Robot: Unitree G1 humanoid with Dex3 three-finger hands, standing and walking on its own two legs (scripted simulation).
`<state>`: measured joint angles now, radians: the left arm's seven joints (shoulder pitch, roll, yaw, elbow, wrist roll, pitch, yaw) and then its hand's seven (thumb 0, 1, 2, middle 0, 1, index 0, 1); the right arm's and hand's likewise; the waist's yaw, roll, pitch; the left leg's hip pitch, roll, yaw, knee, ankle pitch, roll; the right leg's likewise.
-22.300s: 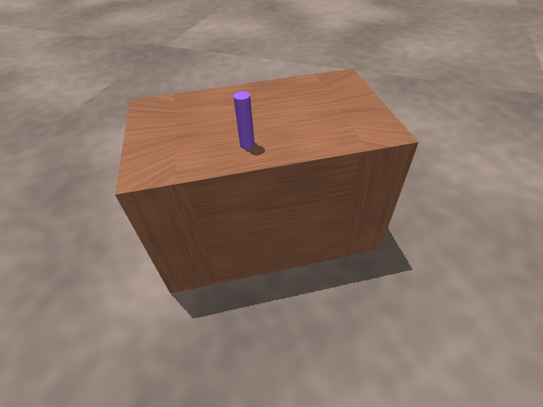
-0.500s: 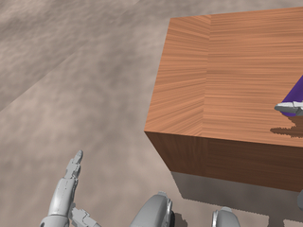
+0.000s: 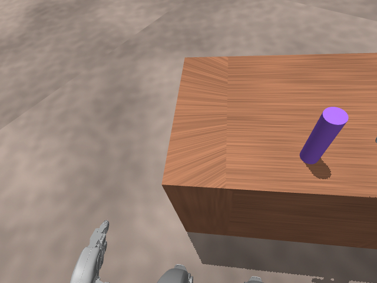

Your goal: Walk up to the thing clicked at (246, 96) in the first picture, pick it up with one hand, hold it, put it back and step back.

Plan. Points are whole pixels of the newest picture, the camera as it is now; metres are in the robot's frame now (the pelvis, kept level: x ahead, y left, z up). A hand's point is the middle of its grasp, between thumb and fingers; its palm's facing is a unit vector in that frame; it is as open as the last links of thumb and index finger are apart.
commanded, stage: sink last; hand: right
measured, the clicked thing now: (320, 138) +0.48 -0.23 -0.03
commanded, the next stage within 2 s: home in 1.06 s
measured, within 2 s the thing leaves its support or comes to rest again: neither
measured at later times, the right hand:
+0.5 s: hand out of the picture +0.28 -0.31 +0.04, palm faces +0.36 +0.85 -0.38, open 17.1 cm
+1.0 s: hand out of the picture +0.17 -0.25 +0.01, palm faces +0.37 +0.86 -0.35, open 17.3 cm
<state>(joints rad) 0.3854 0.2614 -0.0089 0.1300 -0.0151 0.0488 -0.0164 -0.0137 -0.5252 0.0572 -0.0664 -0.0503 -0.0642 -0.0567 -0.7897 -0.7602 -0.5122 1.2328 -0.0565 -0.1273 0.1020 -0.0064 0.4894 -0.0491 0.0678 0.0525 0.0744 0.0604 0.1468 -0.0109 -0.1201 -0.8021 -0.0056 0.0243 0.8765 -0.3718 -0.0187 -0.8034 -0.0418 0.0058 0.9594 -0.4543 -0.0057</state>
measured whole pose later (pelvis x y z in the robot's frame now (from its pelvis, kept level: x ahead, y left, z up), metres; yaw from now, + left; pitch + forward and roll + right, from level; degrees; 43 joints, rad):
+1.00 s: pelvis +0.01 +0.03 +0.03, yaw -3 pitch +3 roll -1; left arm 0.39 0.24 0.11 0.31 -0.04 0.00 0.12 -0.01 -0.48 0.06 -0.06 -0.06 -0.06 -0.05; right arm 0.42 -0.27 -0.23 0.14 0.06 0.03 -0.07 -0.01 0.52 -0.06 0.06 0.06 0.07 0.07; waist -0.03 -0.01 -0.07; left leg -0.43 0.03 0.04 0.75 -0.37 0.01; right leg -0.40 -0.01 0.02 0.73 -0.38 0.02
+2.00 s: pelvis +0.01 +0.01 +0.02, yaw -1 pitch +4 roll +1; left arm 0.27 0.21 -0.01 0.55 -0.02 -0.07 0.08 0.01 0.88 0.90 -0.20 -0.29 -0.20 -0.30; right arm 0.39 -0.19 0.00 0.27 0.02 0.02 -0.10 -0.01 0.55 -0.05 0.05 0.05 0.06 0.05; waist 0.01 -0.01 -0.03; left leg -0.48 0.01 0.02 0.78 -0.38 -0.01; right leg -0.47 -0.02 0.00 0.82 -0.43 0.00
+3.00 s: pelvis -0.01 +0.01 +0.06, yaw -1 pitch -3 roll -1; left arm 0.14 0.35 0.00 1.15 0.02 0.00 -0.01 0.00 0.90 0.90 -0.20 -0.30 -0.20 -0.30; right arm 0.16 -0.35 0.02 1.13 -0.02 -0.01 -0.01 0.00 0.51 -0.07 0.06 0.05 0.06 0.06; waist 0.00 -0.01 0.04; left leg -0.15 0.04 0.01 0.37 -0.16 -0.02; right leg -0.11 0.01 -0.02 0.34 -0.18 0.00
